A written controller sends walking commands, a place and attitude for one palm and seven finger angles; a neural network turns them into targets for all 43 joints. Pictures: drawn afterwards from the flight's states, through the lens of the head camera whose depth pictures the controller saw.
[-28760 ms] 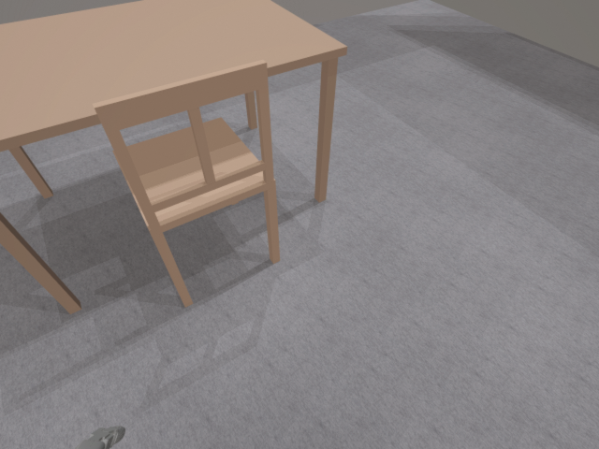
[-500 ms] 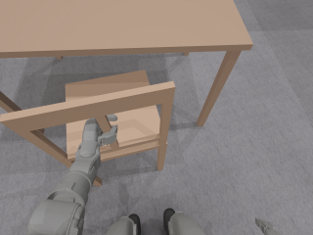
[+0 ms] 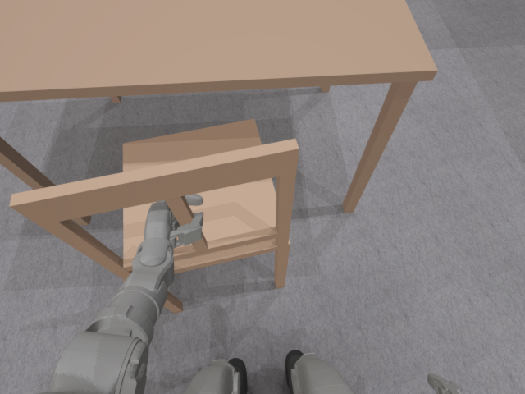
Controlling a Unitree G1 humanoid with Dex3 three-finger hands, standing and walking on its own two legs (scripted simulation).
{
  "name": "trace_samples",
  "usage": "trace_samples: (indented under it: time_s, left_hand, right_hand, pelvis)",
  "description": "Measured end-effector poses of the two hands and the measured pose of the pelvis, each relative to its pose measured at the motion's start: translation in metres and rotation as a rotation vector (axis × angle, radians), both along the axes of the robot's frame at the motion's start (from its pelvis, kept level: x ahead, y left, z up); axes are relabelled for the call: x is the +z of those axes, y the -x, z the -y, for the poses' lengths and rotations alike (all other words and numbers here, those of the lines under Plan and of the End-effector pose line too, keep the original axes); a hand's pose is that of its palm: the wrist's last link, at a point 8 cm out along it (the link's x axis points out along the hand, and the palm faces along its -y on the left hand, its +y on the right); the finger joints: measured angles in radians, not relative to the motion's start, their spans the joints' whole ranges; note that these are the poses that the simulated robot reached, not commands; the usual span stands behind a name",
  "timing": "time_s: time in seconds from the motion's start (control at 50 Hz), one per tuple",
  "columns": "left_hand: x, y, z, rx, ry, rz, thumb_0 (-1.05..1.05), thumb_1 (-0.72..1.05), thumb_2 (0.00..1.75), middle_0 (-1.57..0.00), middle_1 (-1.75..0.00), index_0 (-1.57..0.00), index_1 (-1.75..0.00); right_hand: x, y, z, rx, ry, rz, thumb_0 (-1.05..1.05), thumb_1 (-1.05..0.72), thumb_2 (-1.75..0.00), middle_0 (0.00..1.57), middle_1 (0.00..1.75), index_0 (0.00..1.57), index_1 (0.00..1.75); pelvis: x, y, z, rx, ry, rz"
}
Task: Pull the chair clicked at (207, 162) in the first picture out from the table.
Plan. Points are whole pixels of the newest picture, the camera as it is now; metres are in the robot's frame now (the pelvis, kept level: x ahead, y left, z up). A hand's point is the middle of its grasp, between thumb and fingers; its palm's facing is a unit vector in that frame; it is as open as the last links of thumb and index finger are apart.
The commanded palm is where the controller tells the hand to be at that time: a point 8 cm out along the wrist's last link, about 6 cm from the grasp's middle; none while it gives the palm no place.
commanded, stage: step backward, pulling the chair out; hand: left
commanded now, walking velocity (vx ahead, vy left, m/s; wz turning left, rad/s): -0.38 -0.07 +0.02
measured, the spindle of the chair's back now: (189, 224) +0.41 +0.13 -0.10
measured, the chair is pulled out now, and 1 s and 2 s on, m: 0.14 0.14 0.16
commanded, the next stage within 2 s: stop walking, hand still on the chair in 1.18 s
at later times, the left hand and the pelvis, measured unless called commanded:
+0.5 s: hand (194, 227) +0.39 +0.11 -0.06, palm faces +0.03 -0.98 -0.19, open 5.6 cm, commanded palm +0.38 +0.17 -0.05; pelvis +0.00 -0.01 +0.00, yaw -1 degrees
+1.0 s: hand (195, 227) +0.39 +0.11 -0.06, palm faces +0.06 -0.98 -0.20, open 5.6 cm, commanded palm +0.37 +0.17 -0.05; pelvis -0.01 -0.02 +0.00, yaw -2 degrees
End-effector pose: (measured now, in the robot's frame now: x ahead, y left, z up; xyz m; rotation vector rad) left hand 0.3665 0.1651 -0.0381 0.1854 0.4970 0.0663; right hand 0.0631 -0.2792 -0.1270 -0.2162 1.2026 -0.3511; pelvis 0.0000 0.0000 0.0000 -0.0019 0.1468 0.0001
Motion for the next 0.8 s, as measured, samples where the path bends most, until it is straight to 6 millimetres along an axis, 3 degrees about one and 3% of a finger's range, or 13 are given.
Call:
trace_samples:
  time_s: [0.14, 0.34, 0.44, 0.6, 0.7, 0.8]
  left_hand:
    - [0.000, -0.001, -0.001, -0.034, 0.011, -0.002, 0.00, 0.64, 0.72, -0.29, -1.15, -0.50, -1.45]
    - [0.000, 0.000, 0.000, 0.003, 0.006, -0.006, 0.01, 0.62, 0.75, -0.30, -1.15, -0.50, -1.45]
    - [0.000, 0.000, 0.001, 0.020, -0.002, -0.004, 0.01, 0.61, 0.77, -0.32, -1.14, -0.50, -1.45]
    - [0.000, 0.000, -0.001, -0.017, -0.001, -0.002, 0.00, 0.62, 0.74, -0.31, -1.15, -0.50, -1.45]
    - [0.000, -0.001, -0.001, -0.032, 0.005, -0.003, 0.00, 0.64, 0.72, -0.29, -1.16, -0.50, -1.45]
    - [0.000, 0.000, -0.001, -0.021, 0.005, -0.006, 0.00, 0.63, 0.73, -0.29, -1.16, -0.50, -1.45]
  right_hand:
    - [0.014, -0.006, -0.001, -0.010, 0.043, 0.059, 0.01, -0.90, -0.90, 0.20, 0.30, 0.20, 0.30]
    - [-0.007, -0.004, -0.018, -0.015, -0.056, 0.059, 0.01, -0.90, -0.90, 0.20, 0.30, 0.20, 0.30]
    - [-0.009, 0.003, -0.014, -0.013, -0.070, 0.027, 0.01, -0.90, -0.90, 0.20, 0.30, 0.20, 0.30]
    - [0.003, 0.011, -0.001, -0.015, 0.011, 0.007, 0.01, -0.90, -0.90, 0.20, 0.30, 0.20, 0.30]
    - [0.010, 0.008, -0.004, -0.020, 0.028, 0.049, 0.01, -0.90, -0.90, 0.20, 0.30, 0.20, 0.30]
    - [0.003, 0.007, -0.009, -0.026, -0.009, 0.073, 0.01, -0.90, -0.90, 0.20, 0.30, 0.20, 0.30]
  pelvis:
    - [0.000, 0.002, -0.006, -0.017, -0.010, 0.012]
    - [-0.004, 0.001, 0.007, -0.035, -0.016, 0.027]
    - [-0.002, 0.001, 0.010, -0.020, -0.015, 0.019]
    - [-0.002, 0.006, -0.002, -0.016, 0.000, 0.015]
    - [-0.001, 0.008, -0.004, -0.035, -0.005, 0.024]
    - [-0.004, 0.008, 0.003, -0.056, -0.018, 0.044]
